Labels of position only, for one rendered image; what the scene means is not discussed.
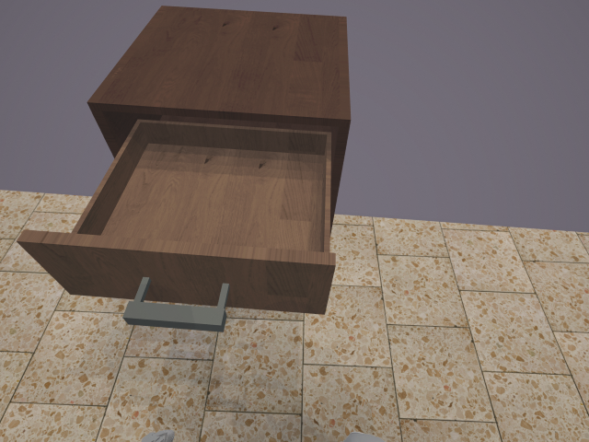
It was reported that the cabinet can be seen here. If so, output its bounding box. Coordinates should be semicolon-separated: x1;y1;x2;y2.
87;6;351;234

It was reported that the handle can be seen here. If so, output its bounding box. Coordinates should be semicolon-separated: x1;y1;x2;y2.
122;277;230;332

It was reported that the drawer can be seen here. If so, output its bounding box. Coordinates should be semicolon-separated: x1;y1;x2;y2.
17;120;336;315

